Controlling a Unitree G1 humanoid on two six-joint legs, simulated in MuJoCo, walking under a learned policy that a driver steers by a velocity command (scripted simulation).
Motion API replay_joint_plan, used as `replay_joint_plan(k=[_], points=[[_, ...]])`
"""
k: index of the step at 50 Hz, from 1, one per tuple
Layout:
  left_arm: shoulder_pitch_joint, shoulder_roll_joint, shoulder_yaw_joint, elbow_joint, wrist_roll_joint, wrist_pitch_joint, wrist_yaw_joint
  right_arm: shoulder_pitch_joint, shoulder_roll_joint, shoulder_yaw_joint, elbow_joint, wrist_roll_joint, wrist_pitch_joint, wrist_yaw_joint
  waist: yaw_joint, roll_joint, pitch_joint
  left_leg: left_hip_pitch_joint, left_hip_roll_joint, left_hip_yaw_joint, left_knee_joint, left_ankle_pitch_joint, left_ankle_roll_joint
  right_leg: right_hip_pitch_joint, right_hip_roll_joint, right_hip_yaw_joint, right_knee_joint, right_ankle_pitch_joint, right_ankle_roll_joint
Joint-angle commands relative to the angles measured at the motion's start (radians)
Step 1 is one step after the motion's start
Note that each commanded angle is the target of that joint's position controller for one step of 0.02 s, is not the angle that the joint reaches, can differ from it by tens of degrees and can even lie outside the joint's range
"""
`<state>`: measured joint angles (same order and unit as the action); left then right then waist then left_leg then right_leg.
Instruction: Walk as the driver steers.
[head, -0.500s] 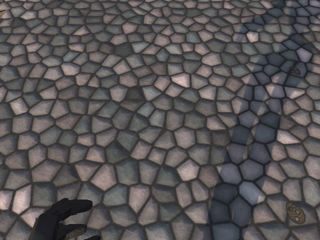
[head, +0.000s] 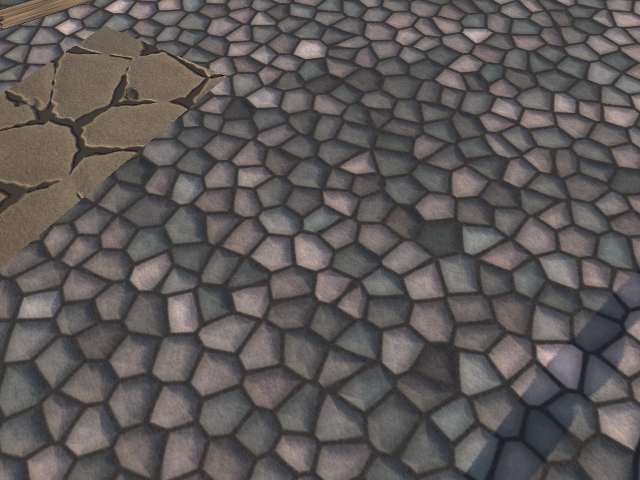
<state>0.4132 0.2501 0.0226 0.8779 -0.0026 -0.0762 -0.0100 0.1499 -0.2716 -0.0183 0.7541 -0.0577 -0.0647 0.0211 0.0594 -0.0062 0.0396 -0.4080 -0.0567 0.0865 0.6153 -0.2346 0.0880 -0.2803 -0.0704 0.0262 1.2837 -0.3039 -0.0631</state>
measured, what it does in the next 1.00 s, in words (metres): walks ahead, turning right: right foot, then left foot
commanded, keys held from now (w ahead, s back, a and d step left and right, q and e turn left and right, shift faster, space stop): w+e+shift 0.32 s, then shift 0.68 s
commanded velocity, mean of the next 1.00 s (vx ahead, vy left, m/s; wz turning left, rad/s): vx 0.54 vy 0.00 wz -0.36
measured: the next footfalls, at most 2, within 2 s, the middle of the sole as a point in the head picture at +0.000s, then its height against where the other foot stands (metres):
right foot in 0.34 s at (400, 451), level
left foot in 0.74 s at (383, 319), level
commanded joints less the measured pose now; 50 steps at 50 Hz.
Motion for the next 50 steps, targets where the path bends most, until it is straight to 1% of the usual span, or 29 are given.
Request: replay_joint_plan(k=[1, 2, 4, 9, 12, 14, 16, 17, 18, 19, 20, 21, 22, 24, 26, 27, 28, 30, 33, 36, 37, 38, 39, 40, 42, 43, 44, 46, 50], points=[[0.016, 0.086, 0.018, -0.071, 0.015, 0.013, -0.017, 0.151, -0.120, -0.048, 0.011, 0.014, -0.036, -0.016, -0.050, 0.046, -0.063, 0.309, 0.313, -0.360, -0.394, 0.016, 0.088, -0.341, -0.065, 0.059, 0.016, 0.059, -0.013], [0.016, 0.079, 0.019, -0.058, 0.021, 0.033, -0.026, 0.156, -0.083, -0.039, 0.023, 0.022, -0.047, -0.012, -0.039, 0.051, -0.042, 0.266, 0.299, -0.317, -0.432, 0.016, 0.079, -0.325, -0.079, 0.063, -0.002, 0.060, -0.007], [-0.066, 0.061, 0.022, -0.080, 0.025, 0.055, -0.039, 0.167, -0.079, -0.039, 0.048, 0.042, -0.067, -0.008, -0.033, 0.052, 0.026, 0.256, 0.276, -0.201, -0.496, 0.094, 0.052, -0.411, -0.088, 0.045, -0.044, 0.111, -0.001], [-0.301, 0.039, 0.003, -0.169, 0.012, 0.043, -0.061, 0.194, -0.059, -0.026, 0.077, 0.044, -0.087, -0.010, -0.049, 0.049, 0.103, 0.258, 0.174, 0.119, -0.526, 0.573, -0.037, -0.407, -0.030, -0.111, -0.353, 0.393, -0.029], [-0.339, 0.044, -0.006, -0.191, 0.015, 0.038, -0.077, 0.231, -0.134, -0.031, 0.081, 0.052, -0.094, -0.035, -0.038, 0.054, 0.070, 0.358, 0.205, 0.179, -0.451, 1.058, -0.083, -0.265, 0.060, -0.218, -0.541, 0.474, -0.075], [-0.240, 0.097, 0.008, -0.164, 0.024, 0.042, -0.071, 0.233, -0.189, -0.045, 0.080, 0.041, -0.070, -0.065, 0.024, 0.105, -0.002, 0.465, 0.238, 0.174, -0.269, 1.346, -0.104, -0.150, 0.136, -0.249, -0.582, 0.385, -0.104], [0.149, 0.199, 0.055, -0.055, 0.024, 0.048, -0.054, 0.126, -0.236, -0.062, 0.040, 0.017, -0.028, -0.080, 0.221, 0.117, -0.183, 0.385, 0.266, 0.136, 0.211, 1.409, -0.094, 0.232, 0.185, -0.189, -0.575, 0.276, -0.159], [0.269, 0.224, 0.081, -0.016, 0.015, 0.048, -0.032, 0.073, -0.242, -0.068, 0.016, 0.037, -0.021, -0.064, 0.284, -0.018, -0.199, 0.232, 0.147, 0.165, 0.663, 0.959, -0.105, 0.394, 0.156, -0.081, -0.738, 0.322, -0.214], [0.160, 0.295, 0.088, -0.018, 0.029, 0.048, -0.014, 0.156, -0.033, -0.012, -0.018, 0.015, -0.039, -0.040, 0.074, -0.275, -0.132, -0.193, -0.005, 0.074, 1.058, -0.327, -0.111, 0.573, -0.038, 0.162, -0.578, 0.755, -0.252], [0.105, 0.363, 0.111, -0.076, 0.039, 0.049, -0.008, 0.253, -0.049, 0.000, -0.082, 0.056, -0.049, -0.043, 0.035, -0.230, -0.410, -0.351, -0.020, -0.144, 1.211, -0.309, -0.105, 0.751, -0.232, 0.598, -0.758, 0.654, -0.449], [0.034, 0.286, 0.102, -0.113, 0.030, 0.052, 0.007, 0.195, -0.098, 0.005, -0.079, 0.041, -0.063, -0.044, 0.028, -0.016, -0.315, -0.388, 0.036, -0.175, 1.117, -0.193, -0.086, 0.610, -0.238, 0.659, -0.915, 0.488, -0.405], [-0.042, 0.214, 0.079, -0.100, 0.019, 0.057, 0.010, 0.134, -0.103, -0.001, -0.069, 0.034, -0.058, -0.042, -0.030, 0.129, -0.105, -0.339, 0.086, -0.143, 0.988, -0.136, -0.073, 0.359, -0.180, 0.506, -0.964, 0.468, -0.314], [-0.091, 0.190, 0.068, -0.113, 0.017, 0.046, 0.009, 0.179, -0.094, 0.003, -0.065, 0.024, -0.045, -0.043, -0.089, 0.108, -0.046, -0.278, 0.111, -0.135, 0.927, -0.121, -0.084, 0.199, -0.201, 0.452, -0.958, 0.671, -0.319], [-0.083, 0.141, 0.047, -0.102, 0.001, 0.014, 0.001, 0.170, -0.091, 0.001, -0.059, 0.011, 0.014, -0.046, -0.117, 0.132, 0.008, -0.120, 0.152, -0.139, 0.753, -0.144, -0.115, -0.047, -0.130, 0.293, -0.991, 0.866, -0.279], [-0.106, 0.163, 0.051, -0.091, 0.013, -0.007, -0.003, 0.127, -0.060, 0.006, -0.061, 0.023, 0.034, -0.035, -0.117, 0.116, -0.026, -0.038, 0.138, -0.082, 0.562, -0.071, -0.113, -0.084, -0.005, 0.146, -1.018, 0.978, -0.205], [-0.075, 0.183, 0.053, -0.082, 0.015, -0.014, -0.005, 0.134, -0.031, 0.016, -0.084, 0.030, 0.035, -0.033, -0.120, 0.023, -0.034, -0.033, 0.133, -0.077, 0.437, -0.028, -0.106, -0.059, -0.015, 0.113, -0.981, 1.174, -0.203], [-0.064, 0.155, 0.050, -0.069, 0.007, -0.014, -0.007, 0.099, -0.026, 0.021, -0.087, 0.036, 0.029, -0.034, -0.094, -0.007, -0.036, -0.024, 0.131, -0.061, 0.316, 0.045, -0.096, -0.024, 0.010, 0.083, -0.966, 1.198, -0.161], [-0.059, 0.132, 0.046, -0.065, -0.003, -0.002, -0.003, 0.039, -0.023, 0.020, -0.081, 0.037, 0.020, -0.032, -0.047, -0.020, -0.078, -0.008, 0.090, -0.032, 0.138, 0.217, -0.085, 0.073, 0.070, 0.041, -0.963, 1.006, -0.098], [-0.007, 0.133, 0.043, -0.047, 0.000, 0.009, 0.012, -0.016, -0.022, 0.019, -0.083, 0.035, 0.006, -0.025, 0.004, -0.033, -0.095, -0.012, 0.038, -0.013, -0.020, 0.361, -0.072, 0.220, 0.056, 0.052, -0.929, 0.928, -0.057], [-0.071, 0.159, 0.051, -0.054, 0.008, 0.018, 0.024, 0.149, -0.069, 0.000, -0.025, 0.021, -0.017, -0.035, -0.081, -0.087, -0.108, 0.131, 0.037, -0.074, -0.113, 0.314, -0.032, 0.236, -0.006, 0.110, -0.772, 0.913, -0.041], [-0.092, 0.156, 0.051, -0.057, 0.001, 0.019, 0.024, 0.234, -0.091, -0.008, 0.011, 0.017, -0.030, -0.039, -0.126, -0.048, -0.117, 0.228, 0.060, -0.087, -0.200, 0.465, -0.019, 0.217, 0.031, 0.093, -0.651, 0.819, -0.025], [-0.037, 0.122, 0.044, -0.075, -0.002, 0.017, 0.023, 0.291, -0.156, -0.021, 0.022, 0.012, -0.043, -0.042, -0.112, 0.080, -0.191, 0.398, 0.233, -0.231, -0.115, 1.002, 0.032, 0.116, 0.107, 0.066, -0.444, 0.441, 0.000], [0.155, 0.033, 0.027, -0.044, -0.033, 0.030, 0.028, 0.282, -0.165, -0.026, 0.010, 0.021, -0.028, -0.039, -0.056, 0.274, -0.365, 0.587, 0.500, -0.510, -0.084, 1.381, 0.252, -0.040, 0.233, 0.040, -0.145, -0.312, 0.039], [0.126, 0.102, 0.033, -0.016, 0.001, 0.048, 0.033, 0.258, -0.116, -0.017, -0.005, 0.052, -0.011, -0.031, -0.070, 0.136, -0.375, 0.516, 0.472, -0.570, -0.150, 1.222, 0.267, -0.078, 0.223, 0.097, -0.092, -0.335, 0.035], [-0.051, 0.108, 0.034, -0.033, 0.027, 0.075, 0.024, 0.124, -0.028, 0.012, -0.010, 0.051, 0.004, -0.035, -0.050, -0.006, -0.178, 0.264, 0.340, -0.405, -0.279, 0.728, 0.160, -0.065, 0.154, 0.103, -0.174, -0.240, 0.048], [-0.026, 0.080, 0.027, -0.033, 0.022, 0.090, 0.020, 0.100, -0.031, 0.014, -0.004, 0.044, 0.004, -0.042, -0.023, 0.095, -0.139, 0.201, 0.345, -0.384, -0.296, 0.698, 0.166, -0.032, 0.136, 0.107, -0.224, -0.215, 0.059], [-0.010, 0.076, 0.022, -0.015, 0.029, 0.107, 0.020, 0.098, -0.028, 0.015, 0.010, 0.042, 0.010, -0.044, -0.016, 0.127, -0.123, 0.156, 0.307, -0.339, -0.313, 0.637, 0.146, 0.009, 0.124, 0.088, -0.275, -0.199, 0.069], [0.003, 0.062, 0.015, 0.012, 0.023, 0.124, 0.025, 0.093, -0.044, 0.011, 0.025, 0.033, 0.017, -0.043, -0.009, 0.111, -0.139, 0.130, 0.243, -0.266, -0.329, 0.463, 0.103, 0.062, 0.131, 0.040, -0.395, -0.196, 0.081], [-0.061, 0.066, 0.007, 0.030, 0.016, 0.138, 0.032, 0.117, -0.089, -0.007, 0.054, 0.034, 0.039, -0.041, -0.043, 0.132, -0.130, 0.116, 0.236, -0.296, -0.396, 0.034, 0.084, 0.090, 0.114, -0.003, -0.581, -0.132, 0.065]])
